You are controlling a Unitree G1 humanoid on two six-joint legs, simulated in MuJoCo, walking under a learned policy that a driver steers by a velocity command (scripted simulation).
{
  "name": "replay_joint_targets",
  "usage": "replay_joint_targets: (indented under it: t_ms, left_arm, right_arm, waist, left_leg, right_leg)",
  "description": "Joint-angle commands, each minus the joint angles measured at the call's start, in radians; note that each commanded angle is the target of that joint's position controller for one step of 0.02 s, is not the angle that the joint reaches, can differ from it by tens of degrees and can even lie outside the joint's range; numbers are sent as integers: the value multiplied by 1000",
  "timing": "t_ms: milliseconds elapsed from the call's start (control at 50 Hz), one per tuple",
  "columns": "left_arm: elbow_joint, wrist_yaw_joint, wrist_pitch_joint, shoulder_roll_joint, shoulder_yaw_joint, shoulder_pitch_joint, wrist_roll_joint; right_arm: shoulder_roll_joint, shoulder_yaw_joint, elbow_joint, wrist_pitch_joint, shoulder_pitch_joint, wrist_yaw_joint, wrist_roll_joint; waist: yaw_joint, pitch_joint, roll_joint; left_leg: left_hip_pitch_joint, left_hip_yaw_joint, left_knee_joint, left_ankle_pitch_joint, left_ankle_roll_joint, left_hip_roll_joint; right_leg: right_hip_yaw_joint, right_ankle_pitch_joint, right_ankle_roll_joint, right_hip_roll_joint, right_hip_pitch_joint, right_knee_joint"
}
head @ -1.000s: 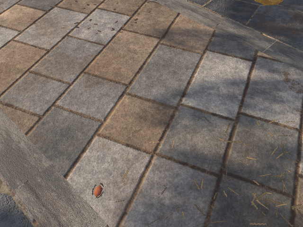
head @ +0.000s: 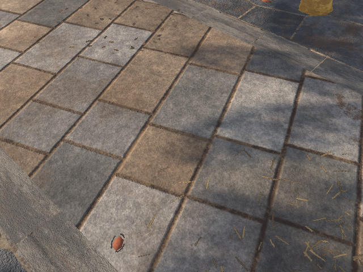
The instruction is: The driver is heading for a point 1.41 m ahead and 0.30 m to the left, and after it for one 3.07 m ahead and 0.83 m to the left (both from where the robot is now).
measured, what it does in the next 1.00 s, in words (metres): walks ahead, turning left: right foot, then left foot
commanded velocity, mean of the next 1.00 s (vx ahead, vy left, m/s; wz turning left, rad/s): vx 0.43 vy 0.00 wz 0.24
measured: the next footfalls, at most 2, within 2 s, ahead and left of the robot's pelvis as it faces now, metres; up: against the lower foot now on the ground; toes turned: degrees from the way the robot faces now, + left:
right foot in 0.18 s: +0.11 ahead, -0.15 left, +0.00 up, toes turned -2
left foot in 0.68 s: +0.48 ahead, +0.08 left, +0.00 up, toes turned +9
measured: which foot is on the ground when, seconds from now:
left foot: down 0.00-0.18, up 0.20-0.66, down 0.68-1.00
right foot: up 0.00-0.16, down 0.18-0.66, up 0.68-1.00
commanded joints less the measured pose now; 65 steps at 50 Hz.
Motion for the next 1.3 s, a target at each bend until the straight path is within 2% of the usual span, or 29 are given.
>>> replay_joint_targets:
  t_ms: [20,100,160,180,200,220,240,260,320,420,560,620,660,680,700,720,740,780,840,920,1040,1100,1140,1160,1180,1200,1220,1260,1300]
  left_arm:
    - [-102,-20,-59,87,16,-131,-13]
    - [-102,-42,-93,76,22,-111,-22]
    - [-15,-40,-80,102,52,136,-22]
    - [3,-31,-81,174,74,266,-17]
    - [7,-37,-88,292,93,388,-7]
    - [4,-44,-105,219,66,316,10]
    - [-35,-50,-116,168,49,207,7]
    - [-64,-58,-119,139,35,122,6]
    - [-77,-62,-104,98,16,106,15]
    - [-75,-30,-91,152,21,170,25]
    - [-73,-19,-86,164,28,235,13]
    - [-101,-12,-69,202,40,194,19]
    - [-132,-5,-48,226,46,153,29]
    - [-164,-3,-51,222,39,150,34]
    - [-199,-31,-83,61,-10,274,45]
    - [-203,-48,-135,125,4,190,10]
    - [-256,-53,-160,191,23,77,-27]
    - [-279,-34,-167,200,33,6,-7]
    - [-301,-23,-120,171,44,51,17]
    - [-376,-12,-102,150,40,-115,38]
    - [-454,-33,-117,153,35,-302,10]
    - [-470,-48,-134,198,49,-296,5]
    - [-440,-45,-146,229,68,-162,9]
    - [-425,-38,-150,276,84,-16,27]
    - [-396,-33,-137,368,110,128,43]
    - [-377,-42,-127,308,100,153,21]
    - [-393,-44,-122,223,78,106,14]
    - [-396,-50,-109,178,60,17,24]
    - [-387,-55,-111,160,52,-12,30]
  right_arm:
    - [-176,-44,-32,-30,76,-2,-3]
    - [-187,-49,-60,-28,37,10,19]
    - [-187,-43,-81,-27,5,15,20]
    - [-134,-26,-107,-36,-43,22,12]
    - [-38,-3,-149,-59,-30,21,9]
    - [-90,-16,-159,-75,-51,23,33]
    - [-123,-22,-175,-86,-85,31,48]
    - [-136,-27,-170,-91,-90,33,40]
    - [-145,-46,-161,-77,-92,40,16]
    - [-91,-30,-232,-56,-268,47,10]
    - [-80,-8,-324,-59,-479,88,22]
    - [-124,-28,-338,-64,-434,106,17]
    - [-207,-74,-278,-57,-183,106,21]
    - [-276,-103,-248,-47,-32,92,16]
    - [-360,-118,-244,-46,22,88,8]
    - [-282,-98,-239,-43,42,78,0]
    - [-242,-86,-243,-50,-16,73,-3]
    - [-191,-68,-290,-63,-179,78,-6]
    - [-179,-61,-310,-64,-224,72,-5]
    - [-231,-76,-303,-61,-142,41,1]
    - [-235,-79,-287,-39,-36,27,18]
    - [-234,-80,-297,-27,-32,19,13]
    - [-209,-72,-315,-21,-57,18,8]
    - [-155,-51,-337,-25,-71,23,-2]
    - [-90,-30,-357,-38,57,26,17]
    - [-147,-32,-353,-43,88,26,31]
    - [-226,-52,-345,-40,17,25,33]
    - [-210,-52,-372,-38,-106,26,7]
    - [-175,-52,-379,-34,-107,34,7]
  waist:
    - [-30,223,115]
    - [3,141,101]
    - [118,57,71]
    - [178,18,-92]
    - [177,-68,-338]
    - [135,-19,-203]
    - [96,66,-131]
    - [65,92,-90]
    - [29,92,-92]
    - [51,118,-58]
    - [86,154,-55]
    - [23,66,-99]
    - [-111,-92,-129]
    - [-171,-181,-57]
    - [-65,-339,222]
    - [-112,-400,154]
    - [-104,-228,138]
    - [-13,-74,-54]
    - [63,-25,-3]
    - [21,26,31]
    - [-57,9,80]
    - [-34,-6,101]
    - [40,-62,119]
    - [109,-187,64]
    - [89,-348,-204]
    - [87,-346,-306]
    - [106,-202,-175]
    - [79,-36,-57]
    - [35,2,-96]
  left_leg:
    - [1,-496,-366,-316,216,390]
    - [-38,-242,-297,-96,131,254]
    - [-254,-143,-102,48,91,171]
    - [-367,-31,225,107,29,84]
    - [-596,10,570,-158,-17,-36]
    - [-683,-116,763,-178,6,15]
    - [-743,-133,808,-74,37,72]
    - [-720,-114,783,29,45,115]
    - [-604,-67,647,171,25,164]
    - [-659,-22,418,309,-34,161]
    - [-579,21,123,416,25,96]
    - [-449,79,122,302,81,22]
    - [-132,110,98,272,126,-56]
    - [173,-73,85,250,174,42]
    - [562,-668,-1,18,382,330]
    - [591,-882,-180,-41,371,362]
    - [470,-730,-202,20,309,330]
    - [124,-497,-236,251,261,254]
    - [-108,-358,-291,359,253,187]
    - [-211,-263,-307,368,228,125]
    - [-121,-320,-216,242,160,126]
    - [-12,-420,-114,239,144,167]
    - [-18,-423,8,308,108,124]
    - [-114,-356,239,272,73,69]
    - [-451,-199,575,-6,-6,-72]
    - [-631,-197,758,-233,-18,-33]
    - [-684,-217,827,-153,-20,12]
    - [-645,-168,768,-23,-26,67]
    - [-565,-147,679,21,-23,106]
  right_leg:
    - [12,-92,-36,-79,-360,205]
    - [-83,29,-31,-40,-103,-91]
    - [-125,172,-19,38,311,-205]
    - [132,55,-79,-139,436,-336]
    - [628,-80,-238,-386,579,-513]
    - [736,-208,-271,-426,509,-550]
    - [613,-202,-236,-395,435,-549]
    - [474,-98,-199,-339,376,-558]
    - [203,236,-134,-221,283,-577]
    - [65,473,-153,-204,270,-604]
    - [-87,546,-125,-242,368,-607]
    - [-138,1021,-95,-265,469,-431]
    - [-178,1231,-58,-234,429,-75]
    - [-178,995,-27,-198,182,213]
    - [-111,89,38,20,-275,641]
    - [92,-124,4,43,-393,767]
    - [103,-59,-22,-14,-483,762]
    - [81,66,-25,-93,-388,603]
    - [71,83,12,-140,-253,451]
    - [28,314,71,-107,-264,153]
    - [38,501,69,-24,-174,-184]
    - [61,375,41,-14,-142,-246]
    - [41,336,-7,-19,47,-304]
    - [147,313,-70,-149,289,-273]
    - [536,161,-232,-380,677,-302]
    - [782,-41,-269,-451,709,-389]
    - [663,-94,-224,-404,590,-410]
    - [420,119,-184,-308,340,-447]
    - [298,238,-173,-248,219,-496]
Keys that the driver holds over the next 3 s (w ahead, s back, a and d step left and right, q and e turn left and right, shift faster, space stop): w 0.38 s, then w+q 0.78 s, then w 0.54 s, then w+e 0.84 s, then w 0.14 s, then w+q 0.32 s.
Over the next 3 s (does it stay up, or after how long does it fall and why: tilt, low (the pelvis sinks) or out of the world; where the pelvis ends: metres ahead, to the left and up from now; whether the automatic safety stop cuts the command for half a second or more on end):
stays up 1.50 0.36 0.01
